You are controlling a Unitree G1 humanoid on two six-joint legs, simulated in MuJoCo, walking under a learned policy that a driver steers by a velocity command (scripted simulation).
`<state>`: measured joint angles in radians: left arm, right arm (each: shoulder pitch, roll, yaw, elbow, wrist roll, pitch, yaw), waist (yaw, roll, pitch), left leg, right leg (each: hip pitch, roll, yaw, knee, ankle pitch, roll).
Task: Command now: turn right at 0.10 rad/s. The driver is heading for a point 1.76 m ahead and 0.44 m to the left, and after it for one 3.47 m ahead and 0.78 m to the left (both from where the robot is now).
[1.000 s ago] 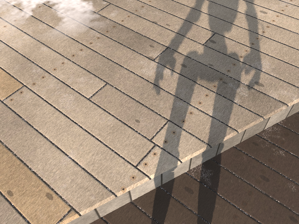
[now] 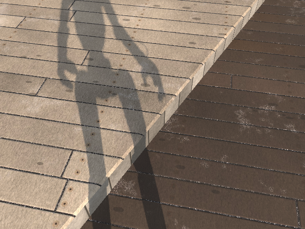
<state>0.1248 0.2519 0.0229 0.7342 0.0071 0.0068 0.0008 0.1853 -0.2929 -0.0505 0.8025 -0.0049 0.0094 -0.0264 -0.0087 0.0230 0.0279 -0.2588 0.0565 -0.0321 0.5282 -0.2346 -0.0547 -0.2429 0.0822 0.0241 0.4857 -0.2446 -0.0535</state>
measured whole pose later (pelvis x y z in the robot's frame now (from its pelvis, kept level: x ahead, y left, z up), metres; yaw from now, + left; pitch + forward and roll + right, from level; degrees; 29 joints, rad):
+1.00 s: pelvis +0.11 +0.05 +0.00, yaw +0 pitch +1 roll -1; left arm 0.19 0.28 0.04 0.95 -0.04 -0.10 -0.03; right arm 0.39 -0.25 -0.03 1.01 0.01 -0.11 0.02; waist -0.03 -0.01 0.00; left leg -0.05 -0.02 -0.02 0.41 -0.38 0.02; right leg -0.51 0.00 0.00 1.15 -0.42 -0.05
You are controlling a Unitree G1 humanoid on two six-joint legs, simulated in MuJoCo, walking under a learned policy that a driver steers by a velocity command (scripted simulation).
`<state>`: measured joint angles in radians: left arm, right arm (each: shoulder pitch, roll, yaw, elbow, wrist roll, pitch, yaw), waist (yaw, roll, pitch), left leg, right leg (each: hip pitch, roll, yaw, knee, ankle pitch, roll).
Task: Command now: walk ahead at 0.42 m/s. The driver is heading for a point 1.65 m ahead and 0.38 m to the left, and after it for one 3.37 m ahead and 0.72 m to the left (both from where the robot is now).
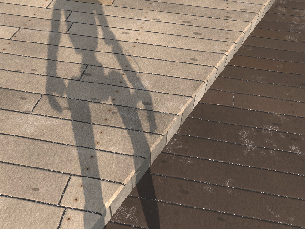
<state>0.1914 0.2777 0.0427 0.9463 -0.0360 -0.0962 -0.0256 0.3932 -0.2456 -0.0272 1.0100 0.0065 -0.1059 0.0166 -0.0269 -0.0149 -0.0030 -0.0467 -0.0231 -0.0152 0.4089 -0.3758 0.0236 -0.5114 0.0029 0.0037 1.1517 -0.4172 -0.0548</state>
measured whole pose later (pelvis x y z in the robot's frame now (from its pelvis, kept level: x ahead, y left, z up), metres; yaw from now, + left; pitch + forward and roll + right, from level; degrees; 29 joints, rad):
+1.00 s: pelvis +0.30 -0.04 +0.01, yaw +14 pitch +2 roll +0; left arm 0.09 0.25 0.04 0.85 0.02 -0.05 -0.01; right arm 0.41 -0.23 -0.09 0.99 -0.03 -0.03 0.00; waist -0.07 -0.01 -0.02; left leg -0.15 -0.08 -0.16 0.35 -0.24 0.03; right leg -0.40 -0.01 0.02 0.60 -0.29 0.02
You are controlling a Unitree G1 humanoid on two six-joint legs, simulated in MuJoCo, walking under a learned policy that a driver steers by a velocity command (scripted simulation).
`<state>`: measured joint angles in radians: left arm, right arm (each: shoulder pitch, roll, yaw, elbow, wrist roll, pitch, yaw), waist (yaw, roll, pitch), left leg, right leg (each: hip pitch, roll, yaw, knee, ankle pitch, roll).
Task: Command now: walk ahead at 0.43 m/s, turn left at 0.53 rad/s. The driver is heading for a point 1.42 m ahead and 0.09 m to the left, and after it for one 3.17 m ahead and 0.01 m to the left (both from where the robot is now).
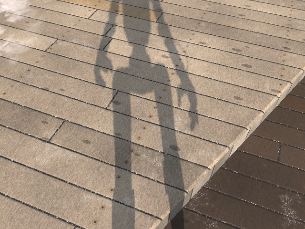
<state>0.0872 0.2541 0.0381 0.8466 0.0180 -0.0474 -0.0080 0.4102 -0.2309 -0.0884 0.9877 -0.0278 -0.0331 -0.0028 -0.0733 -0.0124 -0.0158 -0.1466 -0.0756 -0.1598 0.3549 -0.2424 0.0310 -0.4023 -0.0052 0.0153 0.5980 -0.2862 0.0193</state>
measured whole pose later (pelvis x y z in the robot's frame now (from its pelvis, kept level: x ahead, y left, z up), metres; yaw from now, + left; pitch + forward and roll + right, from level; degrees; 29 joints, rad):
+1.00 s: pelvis +0.51 +0.17 +0.12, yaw +8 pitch +2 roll -1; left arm 0.11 0.22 0.05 0.78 -0.04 -0.05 -0.03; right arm 0.39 -0.17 0.00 1.01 -0.02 -0.11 -0.02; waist -0.05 -0.02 -0.05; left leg -0.04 -0.07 0.22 0.27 -0.30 0.12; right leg -0.87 -0.01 0.06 1.01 0.14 -0.10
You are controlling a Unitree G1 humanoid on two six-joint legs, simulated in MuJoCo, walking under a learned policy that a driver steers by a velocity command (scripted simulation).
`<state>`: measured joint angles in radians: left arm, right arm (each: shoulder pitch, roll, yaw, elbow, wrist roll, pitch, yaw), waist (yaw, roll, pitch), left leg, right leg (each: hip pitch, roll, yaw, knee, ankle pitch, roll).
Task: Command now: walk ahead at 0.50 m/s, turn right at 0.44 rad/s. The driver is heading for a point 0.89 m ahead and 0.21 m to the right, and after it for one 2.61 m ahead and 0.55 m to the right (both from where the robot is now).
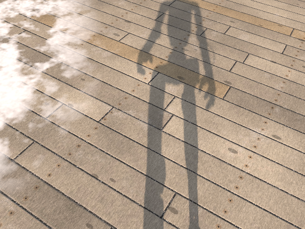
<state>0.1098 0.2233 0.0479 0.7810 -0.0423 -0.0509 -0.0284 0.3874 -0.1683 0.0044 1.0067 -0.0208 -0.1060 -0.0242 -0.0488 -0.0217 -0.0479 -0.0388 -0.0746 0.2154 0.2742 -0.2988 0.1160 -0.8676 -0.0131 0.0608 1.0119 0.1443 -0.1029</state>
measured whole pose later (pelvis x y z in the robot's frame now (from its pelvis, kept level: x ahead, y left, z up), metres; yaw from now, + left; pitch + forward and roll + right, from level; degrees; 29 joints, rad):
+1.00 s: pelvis +0.53 -0.04 -0.01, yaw -35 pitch +3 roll +2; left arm 0.08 0.26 0.06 0.58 -0.02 -0.02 -0.04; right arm 0.35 -0.30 -0.08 0.83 0.01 -0.08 -0.01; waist -0.10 -0.04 0.01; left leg 0.00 0.04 0.19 0.32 -0.35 -0.05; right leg -0.66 -0.08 0.00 0.74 -0.11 -0.03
